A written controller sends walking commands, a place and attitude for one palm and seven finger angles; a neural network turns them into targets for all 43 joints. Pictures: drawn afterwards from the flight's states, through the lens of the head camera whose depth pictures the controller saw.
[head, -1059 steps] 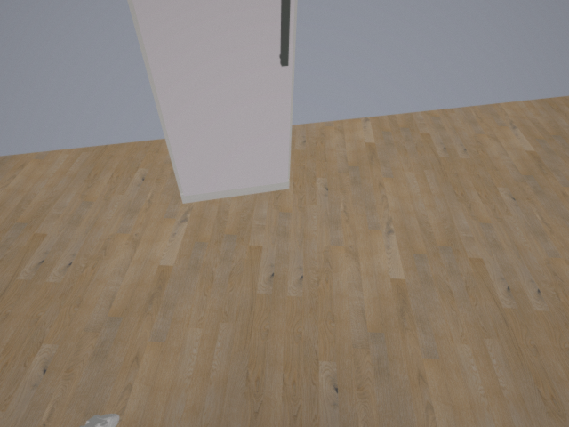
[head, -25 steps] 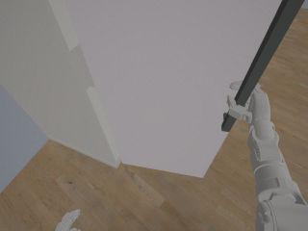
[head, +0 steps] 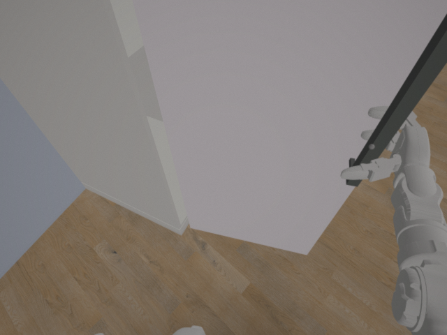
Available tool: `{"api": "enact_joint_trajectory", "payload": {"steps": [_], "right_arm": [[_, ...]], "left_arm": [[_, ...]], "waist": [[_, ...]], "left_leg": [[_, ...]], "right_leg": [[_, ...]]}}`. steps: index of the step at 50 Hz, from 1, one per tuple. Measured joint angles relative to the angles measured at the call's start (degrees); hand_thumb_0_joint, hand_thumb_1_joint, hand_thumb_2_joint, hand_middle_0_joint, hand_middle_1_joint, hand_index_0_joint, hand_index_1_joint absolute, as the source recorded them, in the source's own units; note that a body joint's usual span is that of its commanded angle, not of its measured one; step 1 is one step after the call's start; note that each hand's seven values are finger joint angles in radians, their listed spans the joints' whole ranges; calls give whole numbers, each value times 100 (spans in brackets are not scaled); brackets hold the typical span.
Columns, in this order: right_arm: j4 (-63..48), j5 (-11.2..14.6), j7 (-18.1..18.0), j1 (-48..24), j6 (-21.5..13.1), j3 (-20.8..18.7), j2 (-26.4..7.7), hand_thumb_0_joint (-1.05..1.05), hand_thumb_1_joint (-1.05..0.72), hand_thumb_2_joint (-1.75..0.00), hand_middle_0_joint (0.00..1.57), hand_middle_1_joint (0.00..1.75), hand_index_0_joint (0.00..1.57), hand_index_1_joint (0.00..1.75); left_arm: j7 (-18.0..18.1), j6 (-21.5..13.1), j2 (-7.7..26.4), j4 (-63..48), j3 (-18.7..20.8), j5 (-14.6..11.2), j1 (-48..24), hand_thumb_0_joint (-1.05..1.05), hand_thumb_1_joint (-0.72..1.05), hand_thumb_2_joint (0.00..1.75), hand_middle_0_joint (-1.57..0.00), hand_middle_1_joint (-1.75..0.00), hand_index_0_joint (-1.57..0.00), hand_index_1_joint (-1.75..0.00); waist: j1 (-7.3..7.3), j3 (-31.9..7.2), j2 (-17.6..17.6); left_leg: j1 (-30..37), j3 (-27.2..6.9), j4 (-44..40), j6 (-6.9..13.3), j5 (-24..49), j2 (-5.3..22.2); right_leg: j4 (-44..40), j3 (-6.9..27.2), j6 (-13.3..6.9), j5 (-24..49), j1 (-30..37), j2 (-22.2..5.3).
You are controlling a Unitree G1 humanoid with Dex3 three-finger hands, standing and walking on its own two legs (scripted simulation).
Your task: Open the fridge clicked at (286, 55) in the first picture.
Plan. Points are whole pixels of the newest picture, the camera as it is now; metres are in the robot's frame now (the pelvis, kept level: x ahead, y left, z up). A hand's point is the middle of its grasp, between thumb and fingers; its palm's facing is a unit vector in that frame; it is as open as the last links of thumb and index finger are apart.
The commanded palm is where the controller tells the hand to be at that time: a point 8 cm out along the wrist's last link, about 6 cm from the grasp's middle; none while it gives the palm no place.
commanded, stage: loosen the grip on the handle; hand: right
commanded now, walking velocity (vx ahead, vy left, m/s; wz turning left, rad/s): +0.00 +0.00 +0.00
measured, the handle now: (407, 84) +0.50 -0.21 +0.21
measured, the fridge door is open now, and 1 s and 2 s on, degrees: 78 77 77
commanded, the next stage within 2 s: slip the hand off the handle in 0.04 s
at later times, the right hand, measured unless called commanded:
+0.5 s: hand (392, 152) +0.45 -0.23 +0.09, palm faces +0.09 +0.98 -0.16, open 14.3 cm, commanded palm +0.42 -0.29 +0.10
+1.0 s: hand (414, 172) +0.42 -0.27 +0.09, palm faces +0.10 +0.98 -0.15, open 14.7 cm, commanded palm +0.37 -0.31 +0.10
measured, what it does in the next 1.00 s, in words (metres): stands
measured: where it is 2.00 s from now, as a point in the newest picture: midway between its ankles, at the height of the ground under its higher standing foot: outside the picture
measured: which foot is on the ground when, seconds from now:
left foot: down 0.00-1.00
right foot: down 0.00-1.00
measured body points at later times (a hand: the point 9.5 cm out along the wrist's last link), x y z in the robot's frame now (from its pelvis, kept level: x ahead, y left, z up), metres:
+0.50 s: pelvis +0.02 -0.03 +0.00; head +0.07 -0.03 +0.45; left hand +0.12 +0.23 -0.11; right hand +0.44 -0.28 +0.11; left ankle +0.03 +0.11 -0.72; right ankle +0.03 -0.13 -0.72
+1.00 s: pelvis +0.03 -0.02 +0.00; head +0.06 -0.03 +0.45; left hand +0.10 +0.25 -0.11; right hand +0.41 -0.32 +0.10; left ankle +0.03 +0.11 -0.72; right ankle +0.03 -0.13 -0.72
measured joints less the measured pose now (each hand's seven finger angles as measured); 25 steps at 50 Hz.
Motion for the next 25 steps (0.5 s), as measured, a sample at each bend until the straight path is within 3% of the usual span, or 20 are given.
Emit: {"api": "enact_joint_trajectory", "payload": {"steps": [9, 14, 25], "right_arm": [[-746, 76, 39, 561, 83, 13, 269, -1, 54, -20, 28, 117, 30, 119], [-855, -36, 103, 606, 82, 68, 288, -2, 54, -20, 29, 117, 31, 118], [-791, -25, 261, 560, 128, 111, 225, -2, 55, -20, 30, 117, 33, 119]], "left_arm": [[-3, 84, -60, -53, 41, -1, -68, 1, 91, 89, -20, -30, -20, -30], [13, 117, -91, -141, 26, 4, -273, 1, 90, 89, -20, -30, -20, -30], [47, 159, -146, -283, -75, -14, -460, 1, 90, 89, -20, -30, -20, -30]], "waist": [[-143, -53, -39], [-188, -103, -28], [-268, -173, -43]], "left_leg": [[181, -38, -112, -72, -68, 39], [166, -25, -60, -115, -135, 83], [162, -6, 27, -193, -235, 158]], "right_leg": [[-42, -36, -19, -111, 151, 40], [59, -22, -61, -194, 100, 82], [224, 1, -130, -323, 37, 153]]}}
